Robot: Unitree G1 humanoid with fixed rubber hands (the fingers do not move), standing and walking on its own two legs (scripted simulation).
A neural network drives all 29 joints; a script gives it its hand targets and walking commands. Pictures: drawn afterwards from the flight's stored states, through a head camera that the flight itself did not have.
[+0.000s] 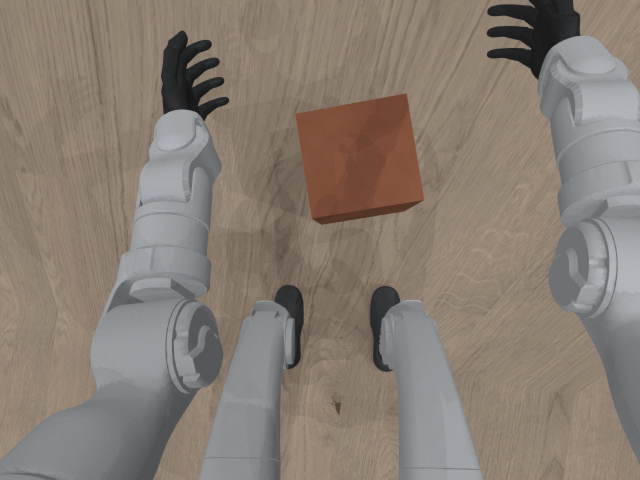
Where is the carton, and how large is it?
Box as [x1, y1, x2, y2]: [295, 93, 423, 224]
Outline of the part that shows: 406,93 295,114 311,215 313,219 322,224 403,211 423,199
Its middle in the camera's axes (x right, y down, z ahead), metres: +0.08 -0.15 +0.84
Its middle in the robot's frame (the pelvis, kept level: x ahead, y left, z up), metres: +0.51 -0.03 -0.52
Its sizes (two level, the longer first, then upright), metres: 0.210 0.200 0.250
